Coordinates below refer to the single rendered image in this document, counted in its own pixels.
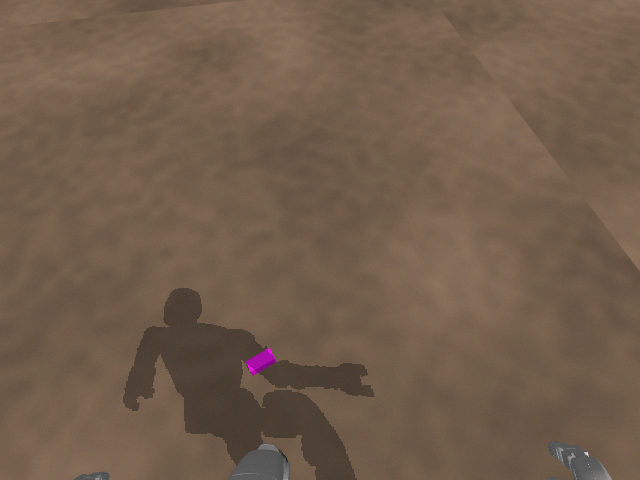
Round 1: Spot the right robot hand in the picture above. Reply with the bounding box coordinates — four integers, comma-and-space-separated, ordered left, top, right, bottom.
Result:
547, 441, 612, 480

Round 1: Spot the small box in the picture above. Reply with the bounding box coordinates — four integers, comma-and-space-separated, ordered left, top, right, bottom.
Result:
245, 348, 276, 375

